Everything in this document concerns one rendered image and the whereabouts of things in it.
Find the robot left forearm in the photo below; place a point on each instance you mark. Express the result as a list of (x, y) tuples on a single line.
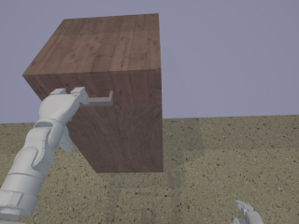
[(18, 193)]

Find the handle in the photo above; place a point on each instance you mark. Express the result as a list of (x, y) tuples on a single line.
[(99, 101)]

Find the drawer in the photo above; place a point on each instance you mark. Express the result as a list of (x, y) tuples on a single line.
[(137, 88)]

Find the left robot hand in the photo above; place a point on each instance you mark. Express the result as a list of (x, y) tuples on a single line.
[(61, 107)]

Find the cabinet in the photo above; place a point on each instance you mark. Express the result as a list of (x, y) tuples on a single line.
[(114, 138)]

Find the right robot hand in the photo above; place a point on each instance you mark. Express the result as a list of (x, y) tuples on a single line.
[(252, 217)]

